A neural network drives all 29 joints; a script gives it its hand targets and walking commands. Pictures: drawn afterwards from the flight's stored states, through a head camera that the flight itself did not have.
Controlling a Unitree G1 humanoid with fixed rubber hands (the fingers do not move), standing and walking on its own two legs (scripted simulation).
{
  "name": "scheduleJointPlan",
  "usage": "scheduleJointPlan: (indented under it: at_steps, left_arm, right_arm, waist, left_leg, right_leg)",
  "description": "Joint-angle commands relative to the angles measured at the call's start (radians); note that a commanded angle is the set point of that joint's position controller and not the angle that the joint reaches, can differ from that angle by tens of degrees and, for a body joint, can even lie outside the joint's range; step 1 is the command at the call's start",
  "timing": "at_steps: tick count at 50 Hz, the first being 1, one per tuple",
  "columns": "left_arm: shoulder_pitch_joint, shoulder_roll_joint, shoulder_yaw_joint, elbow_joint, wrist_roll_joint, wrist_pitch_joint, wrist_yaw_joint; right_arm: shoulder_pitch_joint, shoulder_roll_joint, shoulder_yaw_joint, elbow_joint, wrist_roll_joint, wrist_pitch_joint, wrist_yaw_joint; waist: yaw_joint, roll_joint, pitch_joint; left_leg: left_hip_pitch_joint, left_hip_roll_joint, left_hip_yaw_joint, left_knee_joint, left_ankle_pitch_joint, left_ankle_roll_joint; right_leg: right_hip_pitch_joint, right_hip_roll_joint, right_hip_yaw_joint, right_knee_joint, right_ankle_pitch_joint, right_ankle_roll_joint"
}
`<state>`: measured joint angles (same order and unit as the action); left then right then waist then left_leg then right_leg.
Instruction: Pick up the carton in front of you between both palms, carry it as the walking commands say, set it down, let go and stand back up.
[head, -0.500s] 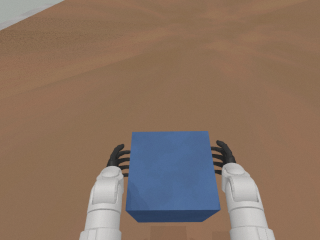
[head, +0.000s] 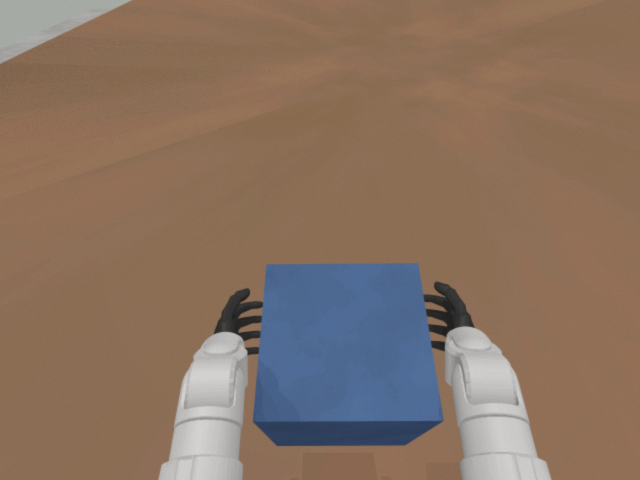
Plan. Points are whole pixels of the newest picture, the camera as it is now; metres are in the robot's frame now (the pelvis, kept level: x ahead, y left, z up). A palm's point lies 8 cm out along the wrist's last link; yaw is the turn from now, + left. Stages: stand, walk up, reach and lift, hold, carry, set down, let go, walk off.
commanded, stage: carry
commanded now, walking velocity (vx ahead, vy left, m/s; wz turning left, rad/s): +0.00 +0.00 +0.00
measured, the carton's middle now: (341, 362) +0.31 +0.00 -0.05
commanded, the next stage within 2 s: hold in 0.78 s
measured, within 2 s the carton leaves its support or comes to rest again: neither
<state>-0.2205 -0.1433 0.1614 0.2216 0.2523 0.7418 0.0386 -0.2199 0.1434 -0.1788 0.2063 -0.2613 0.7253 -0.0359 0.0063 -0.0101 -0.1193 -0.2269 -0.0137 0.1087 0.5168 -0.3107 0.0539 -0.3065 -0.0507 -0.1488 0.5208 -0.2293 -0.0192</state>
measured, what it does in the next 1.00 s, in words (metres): stands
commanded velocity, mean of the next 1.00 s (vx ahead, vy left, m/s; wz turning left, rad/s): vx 0.00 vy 0.00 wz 0.00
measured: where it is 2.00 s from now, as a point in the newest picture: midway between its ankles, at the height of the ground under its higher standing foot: outside the picture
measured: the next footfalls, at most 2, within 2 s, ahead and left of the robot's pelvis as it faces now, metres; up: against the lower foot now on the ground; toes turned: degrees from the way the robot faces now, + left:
none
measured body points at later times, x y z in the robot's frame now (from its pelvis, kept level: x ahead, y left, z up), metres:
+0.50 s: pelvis -0.02 +0.00 +0.00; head -0.05 +0.00 +0.45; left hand +0.27 +0.15 +0.03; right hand +0.28 -0.16 +0.04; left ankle -0.02 +0.08 -0.73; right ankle +0.03 -0.11 -0.73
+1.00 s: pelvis -0.03 -0.01 +0.01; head -0.07 -0.02 +0.45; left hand +0.26 +0.14 +0.04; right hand +0.27 -0.16 +0.04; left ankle -0.02 +0.08 -0.73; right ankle +0.03 -0.11 -0.73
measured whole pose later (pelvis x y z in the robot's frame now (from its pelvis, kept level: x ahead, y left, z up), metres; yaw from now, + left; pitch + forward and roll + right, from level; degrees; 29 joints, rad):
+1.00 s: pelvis -0.03 -0.01 +0.01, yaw +1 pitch -6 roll +0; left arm -0.21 -0.14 0.18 0.24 0.24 0.71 0.02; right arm -0.21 0.14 -0.17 0.19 -0.26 0.72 -0.03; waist 0.00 0.02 0.00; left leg -0.10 -0.02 0.06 0.45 -0.24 0.04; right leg -0.16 0.00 -0.08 0.42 -0.16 -0.03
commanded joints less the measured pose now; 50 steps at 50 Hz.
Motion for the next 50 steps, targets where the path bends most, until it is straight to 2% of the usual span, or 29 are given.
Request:
scheduleJointPlan:
  at_steps: [1, 2, 3, 5, 8, 9, 12, 14, 15, 17, 22, 23, 26, 28, 32, 34, 35, 36, 37, 39, 40, 41, 42, 44, 45, 47, 48, 49, 50]
  left_arm:
    - [-0.475, -0.916, -0.515, -0.079, -0.26, -0.059, -0.254]
    - [-0.471, -0.921, -0.534, -0.092, -0.26, -0.055, -0.252]
    - [-0.482, -0.918, -0.51, -0.07, -0.256, -0.05, -0.253]
    - [-0.49, -0.923, -0.54, -0.094, -0.281, -0.058, -0.258]
    - [-0.502, -0.929, -0.542, -0.106, -0.28, -0.061, -0.257]
    - [-0.497, -0.93, -0.546, -0.097, -0.276, -0.055, -0.254]
    - [-0.488, -0.938, -0.542, -0.083, -0.28, -0.052, -0.256]
    - [-0.494, -0.916, -0.535, -0.096, -0.274, -0.053, -0.255]
    - [-0.487, -0.914, -0.527, -0.08, -0.265, -0.052, -0.256]
    - [-0.497, -0.928, -0.529, -0.075, -0.274, -0.055, -0.261]
    - [-0.507, -0.942, -0.544, -0.101, -0.285, -0.058, -0.26]
    - [-0.497, -0.939, -0.553, -0.101, -0.29, -0.054, -0.259]
    - [-0.492, -0.93, -0.533, -0.092, -0.279, -0.057, -0.258]
    - [-0.496, -0.916, -0.532, -0.104, -0.265, -0.054, -0.256]
    - [-0.487, -0.917, -0.523, -0.098, -0.266, -0.05, -0.255]
    - [-0.478, -0.917, -0.543, -0.111, -0.277, -0.053, -0.251]
    - [-0.5, -0.93, -0.552, -0.133, -0.278, -0.056, -0.251]
    - [-0.478, -0.914, -0.536, -0.102, -0.269, -0.049, -0.25]
    - [-0.467, -0.92, -0.531, -0.11, -0.27, -0.052, -0.25]
    - [-0.459, -0.917, -0.53, -0.103, -0.267, -0.051, -0.251]
    - [-0.445, -0.952, -0.495, -0.075, -0.256, -0.059, -0.263]
    - [-0.451, -0.962, -0.508, -0.07, -0.279, -0.079, -0.261]
    - [-0.429, -0.956, -0.5, -0.06, -0.272, -0.087, -0.258]
    - [-0.48, -0.942, -0.526, -0.108, -0.274, -0.093, -0.264]
    - [-0.466, -0.925, -0.522, -0.115, -0.267, -0.094, -0.262]
    - [-0.471, -0.943, -0.501, -0.071, -0.251, -0.087, -0.257]
    - [-0.491, -0.942, -0.49, -0.051, -0.254, -0.087, -0.26]
    - [-0.485, -0.934, -0.47, -0.041, -0.242, -0.089, -0.263]
    - [-0.526, -0.915, -0.452, -0.004, -0.245, -0.089, -0.263]
  right_arm:
    - [-0.428, 0.939, 0.535, -0.032, 0.262, -0.027, 0.253]
    - [-0.418, 0.947, 0.529, -0.019, 0.266, -0.027, 0.255]
    - [-0.408, 0.934, 0.513, -0.002, 0.246, -0.022, 0.254]
    - [-0.4, 0.947, 0.537, -0.018, 0.257, -0.027, 0.252]
    - [-0.425, 0.956, 0.546, -0.038, 0.268, -0.028, 0.254]
    - [-0.431, 0.948, 0.541, -0.035, 0.266, -0.031, 0.253]
    - [-0.432, 0.937, 0.539, -0.055, 0.263, -0.027, 0.251]
    - [-0.399, 0.945, 0.527, -0.017, 0.256, -0.025, 0.251]
    - [-0.406, 0.934, 0.521, -0.01, 0.25, -0.018, 0.251]
    - [-0.43, 0.947, 0.53, -0.03, 0.259, -0.03, 0.254]
    - [-0.447, 0.958, 0.558, -0.046, 0.277, -0.026, 0.253]
    - [-0.425, 0.954, 0.555, -0.059, 0.27, -0.029, 0.251]
    - [-0.423, 0.944, 0.538, -0.045, 0.259, -0.027, 0.253]
    - [-0.409, 0.94, 0.525, -0.028, 0.25, -0.027, 0.252]
    - [-0.424, 0.946, 0.534, -0.041, 0.263, -0.023, 0.254]
    - [-0.415, 0.942, 0.556, -0.05, 0.273, -0.028, 0.254]
    - [-0.423, 0.956, 0.563, -0.063, 0.275, -0.026, 0.253]
    - [-0.426, 0.947, 0.546, -0.047, 0.272, -0.025, 0.253]
    - [-0.414, 0.942, 0.559, -0.052, 0.265, -0.023, 0.251]
    - [-0.431, 0.944, 0.57, -0.08, 0.277, -0.032, 0.251]
    - [-0.4, 0.977, 0.524, -0.08, 0.252, -0.031, 0.261]
    - [-0.404, 0.967, 0.563, -0.099, 0.281, -0.042, 0.26]
    - [-0.413, 0.954, 0.546, -0.092, 0.277, -0.046, 0.259]
    - [-0.39, 0.952, 0.548, -0.077, 0.26, -0.051, 0.254]
    - [-0.395, 0.967, 0.54, -0.062, 0.263, -0.046, 0.253]
    - [-0.402, 0.949, 0.546, -0.059, 0.254, -0.042, 0.255]
    - [-0.382, 0.944, 0.525, -0.022, 0.236, -0.038, 0.255]
    - [-0.402, 0.928, 0.499, -0.009, 0.228, -0.039, 0.255]
    - [-0.43, 0.927, 0.468, 0.03, 0.215, -0.038, 0.253]
  waist:
    - [0.0, 0.015, -0.191]
    - [0.002, 0.029, -0.204]
    - [-0.001, 0.024, -0.184]
    - [0.001, 0.011, -0.222]
    - [-0.002, 0.001, -0.213]
    - [0.0, 0.031, -0.195]
    - [0.001, 0.024, -0.189]
    - [0.0, 0.021, -0.197]
    - [0.0, -0.006, -0.183]
    - [-0.004, 0.018, -0.183]
    - [-0.001, -0.009, -0.192]
    - [-0.002, 0.02, -0.206]
    - [-0.002, -0.013, -0.205]
    - [0.0, 0.023, -0.203]
    - [-0.003, 0.0, -0.191]
    - [-0.001, 0.015, -0.212]
    - [-0.002, -0.006, -0.211]
    - [-0.005, 0.006, -0.195]
    - [-0.004, -0.021, -0.2]
    - [-0.001, 0.003, -0.2]
    - [0.009, 0.042, -0.178]
    - [0.002, 0.044, -0.195]
    - [-0.01, 0.05, -0.173]
    - [-0.019, 0.044, -0.174]
    - [0.006, 0.036, -0.168]
    - [0.008, 0.05, -0.109]
    - [-0.013, 0.039, -0.101]
    - [-0.004, 0.054, -0.054]
    - [-0.01, 0.009, -0.027]
  left_leg:
    - [0.009, 0.157, -0.13, -0.096, 0.239, 0.009]
    - [0.008, 0.155, -0.133, -0.1, 0.234, 0.005]
    - [-0.004, 0.158, -0.138, -0.094, 0.243, 0.009]
    - [0.013, 0.161, -0.137, -0.091, 0.272, 0.012]
    - [-0.004, 0.162, -0.143, -0.107, 0.213, 0.01]
    - [-0.008, 0.161, -0.137, -0.103, 0.209, 0.011]
    - [-0.018, 0.161, -0.136, -0.111, 0.187, 0.011]
    - [-0.009, 0.162, -0.15, -0.111, 0.204, 0.013]
    - [-0.022, 0.162, -0.148, -0.112, 0.189, 0.017]
    - [-0.018, 0.166, -0.145, -0.11, 0.166, 0.013]
    - [-0.026, 0.151, -0.143, -0.125, 0.134, 0.01]
    - [-0.012, 0.153, -0.139, -0.123, 0.13, 0.011]
    - [-0.018, 0.158, -0.131, -0.109, 0.143, 0.01]
    - [-0.024, 0.156, -0.134, -0.11, 0.138, 0.01]
    - [-0.034, 0.152, -0.132, -0.106, 0.137, 0.004]
    - [-0.029, 0.155, -0.137, -0.106, 0.144, 0.004]
    - [-0.035, 0.152, -0.141, -0.105, 0.161, 0.009]
    - [-0.028, 0.152, -0.134, -0.103, 0.137, 0.01]
    - [-0.035, 0.155, -0.14, -0.112, 0.159, 0.01]
    - [-0.03, 0.151, -0.134, -0.101, 0.153, 0.003]
    - [0.05, -0.029, -0.243, -0.156, 0.277, 0.004]
    - [0.021, -0.022, -0.243, -0.139, 0.304, 0.005]
    - [0.035, -0.021, -0.244, -0.144, 0.334, 0.006]
    - [0.034, -0.025, -0.244, -0.152, 0.28, -0.005]
    - [0.041, -0.018, -0.249, -0.159, 0.258, -0.005]
    - [0.021, -0.018, -0.243, -0.184, 0.209, -0.005]
    - [0.031, -0.016, -0.246, -0.179, 0.18, -0.001]
    - [-0.011, -0.016, -0.245, -0.182, 0.133, 0.004]
    - [-0.047, 0.001, -0.255, -0.201, 0.078, 0.007]
  right_leg:
    - [0.111, -0.117, 0.133, -0.064, 0.178, -0.014]
    - [0.126, -0.114, 0.129, -0.054, 0.164, -0.014]
    - [0.108, -0.11, 0.13, -0.066, 0.162, -0.01]
    - [0.122, -0.109, 0.125, -0.059, 0.167, -0.015]
    - [0.127, -0.105, 0.125, -0.06, 0.135, -0.011]
    - [0.11, -0.105, 0.129, -0.07, 0.125, -0.013]
    - [0.109, -0.113, 0.131, -0.076, 0.124, -0.007]
    - [0.102, -0.102, 0.133, -0.078, 0.119, -0.009]
    - [0.102, -0.107, 0.136, -0.078, 0.106, -0.015]
    - [0.097, -0.109, 0.138, -0.087, 0.107, -0.016]
    - [0.111, -0.109, 0.138, -0.092, 0.076, -0.015]
    - [0.104, -0.109, 0.139, -0.092, 0.075, -0.019]
    - [0.105, -0.107, 0.143, -0.091, 0.1, -0.018]
    - [0.106, -0.113, 0.144, -0.096, 0.106, -0.02]
    - [0.097, -0.113, 0.144, -0.102, 0.102, -0.021]
    - [0.111, -0.107, 0.141, -0.091, 0.104, -0.022]
    - [0.11, -0.109, 0.14, -0.087, 0.113, -0.019]
    - [0.098, -0.108, 0.146, -0.099, 0.101, -0.023]
    - [0.104, -0.11, 0.137, -0.094, 0.107, -0.021]
    - [0.1, -0.113, 0.14, -0.099, 0.11, -0.021]
    - [0.337, 0.109, 0.241, -0.091, 0.23, -0.028]
    - [0.393, 0.106, 0.27, -0.088, 0.274, -0.036]
    - [0.368, 0.111, 0.272, -0.094, 0.265, -0.03]
    - [0.406, 0.103, 0.266, -0.101, 0.27, -0.036]
    - [0.404, 0.107, 0.257, -0.095, 0.247, -0.027]
    - [0.4, 0.108, 0.258, -0.105, 0.216, -0.025]
    - [0.381, 0.103, 0.262, -0.107, 0.202, -0.03]
    - [0.391, 0.096, 0.267, -0.105, 0.172, -0.027]
    - [0.395, 0.098, 0.257, -0.103, 0.133, -0.023]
